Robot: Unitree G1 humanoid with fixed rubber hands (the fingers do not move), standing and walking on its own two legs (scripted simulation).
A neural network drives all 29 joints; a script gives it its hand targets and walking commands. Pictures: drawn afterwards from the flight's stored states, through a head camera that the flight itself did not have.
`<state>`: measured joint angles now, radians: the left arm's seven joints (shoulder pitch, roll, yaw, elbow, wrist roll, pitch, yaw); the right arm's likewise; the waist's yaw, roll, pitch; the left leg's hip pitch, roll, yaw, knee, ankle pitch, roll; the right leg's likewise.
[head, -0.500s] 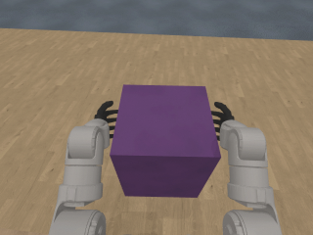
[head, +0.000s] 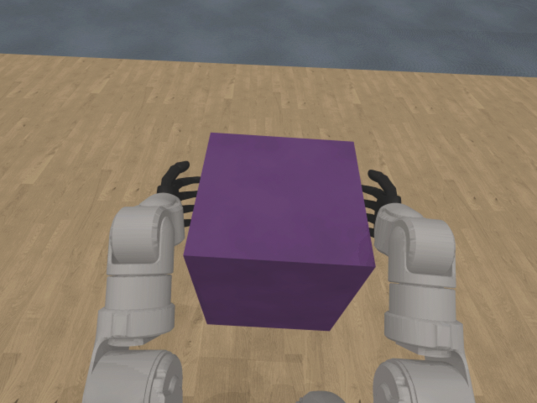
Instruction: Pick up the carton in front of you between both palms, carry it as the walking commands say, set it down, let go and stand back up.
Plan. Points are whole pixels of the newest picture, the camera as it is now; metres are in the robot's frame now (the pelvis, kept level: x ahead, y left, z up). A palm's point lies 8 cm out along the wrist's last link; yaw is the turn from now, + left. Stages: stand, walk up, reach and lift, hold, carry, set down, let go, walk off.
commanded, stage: carry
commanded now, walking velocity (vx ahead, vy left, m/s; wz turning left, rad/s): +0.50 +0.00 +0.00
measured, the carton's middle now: (274, 239) +0.36 -0.01 +0.01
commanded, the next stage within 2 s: none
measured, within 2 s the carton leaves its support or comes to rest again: neither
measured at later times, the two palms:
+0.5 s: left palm (192, 107) +0.67 +0.15 +0.02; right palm (331, 101) +0.70 -0.14 +0.02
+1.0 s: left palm (213, 37) +1.01 +0.14 -0.02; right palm (320, 45) +0.99 -0.16 -0.01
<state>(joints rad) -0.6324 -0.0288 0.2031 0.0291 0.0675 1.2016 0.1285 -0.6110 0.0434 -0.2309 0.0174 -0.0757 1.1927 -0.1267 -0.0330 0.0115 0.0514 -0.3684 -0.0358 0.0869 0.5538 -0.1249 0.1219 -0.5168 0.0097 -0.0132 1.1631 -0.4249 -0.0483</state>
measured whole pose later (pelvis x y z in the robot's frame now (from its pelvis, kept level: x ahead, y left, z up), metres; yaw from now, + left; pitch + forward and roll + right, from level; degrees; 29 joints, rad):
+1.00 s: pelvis +0.65 +0.02 -0.10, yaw +0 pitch +5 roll -2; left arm -0.60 -0.04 0.21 0.04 0.07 1.21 0.12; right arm -0.60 0.01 -0.20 0.06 -0.02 1.19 -0.13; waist -0.08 0.02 0.01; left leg -0.35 -0.08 0.10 0.56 -0.15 0.15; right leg -0.67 -0.03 0.03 1.04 -0.32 -0.04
